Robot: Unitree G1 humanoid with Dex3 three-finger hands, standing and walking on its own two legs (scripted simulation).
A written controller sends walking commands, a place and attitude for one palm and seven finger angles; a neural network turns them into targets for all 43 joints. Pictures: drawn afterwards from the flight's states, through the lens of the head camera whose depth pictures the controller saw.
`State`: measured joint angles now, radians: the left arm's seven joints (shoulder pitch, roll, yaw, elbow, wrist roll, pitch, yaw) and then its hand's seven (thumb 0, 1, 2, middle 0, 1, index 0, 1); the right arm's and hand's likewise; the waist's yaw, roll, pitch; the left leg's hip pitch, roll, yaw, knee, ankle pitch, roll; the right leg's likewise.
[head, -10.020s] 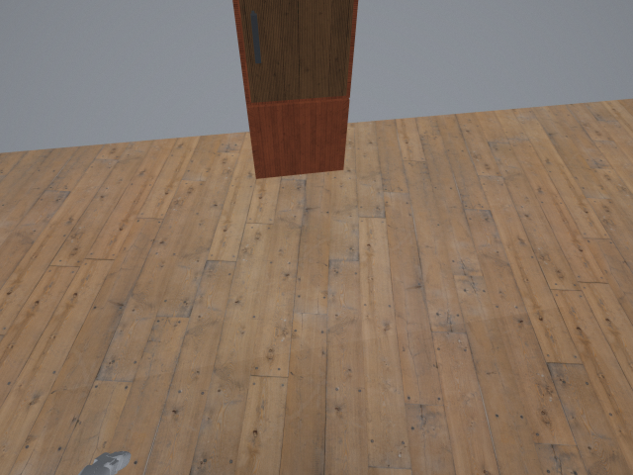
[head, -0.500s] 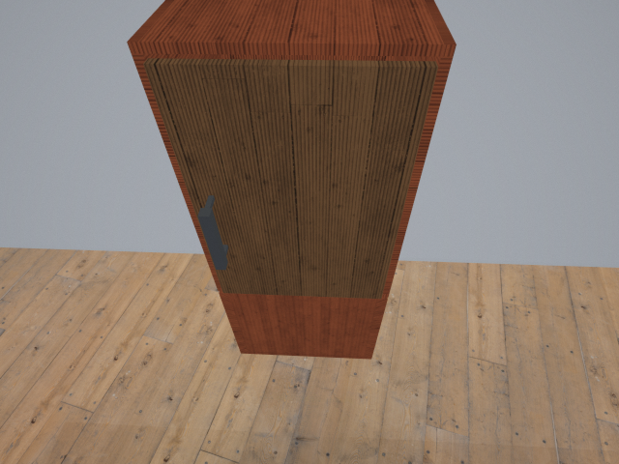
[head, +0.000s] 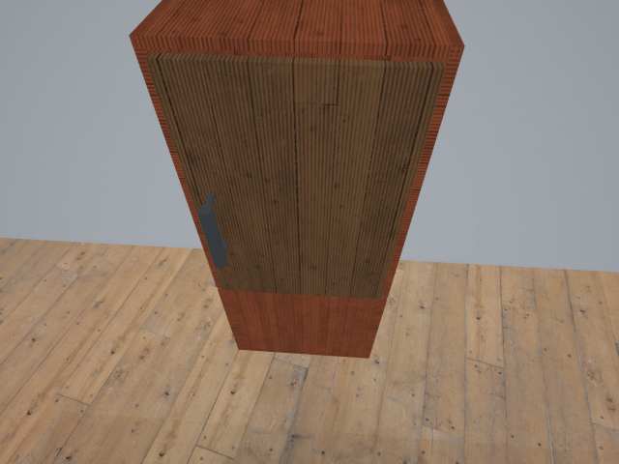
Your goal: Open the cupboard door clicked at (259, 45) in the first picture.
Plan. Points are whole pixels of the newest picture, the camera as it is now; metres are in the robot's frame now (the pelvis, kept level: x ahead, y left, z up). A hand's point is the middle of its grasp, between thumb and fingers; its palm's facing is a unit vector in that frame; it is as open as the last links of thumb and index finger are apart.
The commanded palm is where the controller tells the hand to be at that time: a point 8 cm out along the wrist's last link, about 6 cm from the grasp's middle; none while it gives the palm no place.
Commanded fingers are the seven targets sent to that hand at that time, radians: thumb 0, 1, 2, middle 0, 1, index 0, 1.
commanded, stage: look again from close up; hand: left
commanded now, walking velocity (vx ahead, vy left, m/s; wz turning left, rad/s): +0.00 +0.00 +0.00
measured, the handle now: (216, 231) +0.53 +0.23 -0.09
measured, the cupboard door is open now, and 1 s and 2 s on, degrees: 0 0 0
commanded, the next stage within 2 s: raise the hand with hooked fingers in 0.12 s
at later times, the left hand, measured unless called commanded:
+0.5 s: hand (181, 390) +0.21 +0.18 -0.01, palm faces +0.08 -1.00 -0.01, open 7.8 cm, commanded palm +0.12 +0.24 -0.07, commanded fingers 0.00 0.55 0.75 -0.23 -0.53 -0.23 -0.53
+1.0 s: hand (166, 423) +0.18 +0.21 -0.08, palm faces -0.10 -1.00 -0.01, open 10.7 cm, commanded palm +0.15 +0.29 -0.07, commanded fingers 0.00 -0.03 0.50 -0.27 -0.90 -0.27 -0.90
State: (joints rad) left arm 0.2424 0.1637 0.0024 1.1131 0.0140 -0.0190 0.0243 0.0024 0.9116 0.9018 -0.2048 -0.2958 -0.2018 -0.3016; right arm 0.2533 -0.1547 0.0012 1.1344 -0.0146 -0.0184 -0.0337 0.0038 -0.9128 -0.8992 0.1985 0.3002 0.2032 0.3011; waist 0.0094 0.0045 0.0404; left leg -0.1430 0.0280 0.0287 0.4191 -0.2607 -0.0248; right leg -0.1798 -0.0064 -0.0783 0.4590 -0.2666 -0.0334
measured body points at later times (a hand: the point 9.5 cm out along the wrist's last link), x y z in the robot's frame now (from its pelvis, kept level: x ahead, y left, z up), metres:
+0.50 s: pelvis -0.03 +0.01 -0.04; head +0.00 +0.00 +0.41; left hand +0.20 +0.23 -0.01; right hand +0.15 -0.25 -0.11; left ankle -0.02 +0.13 -0.74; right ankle -0.01 -0.09 -0.74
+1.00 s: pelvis -0.06 +0.03 -0.11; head +0.03 +0.03 +0.33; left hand +0.18 +0.27 -0.08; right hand +0.12 -0.19 -0.21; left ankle -0.02 +0.14 -0.74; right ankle -0.01 -0.09 -0.74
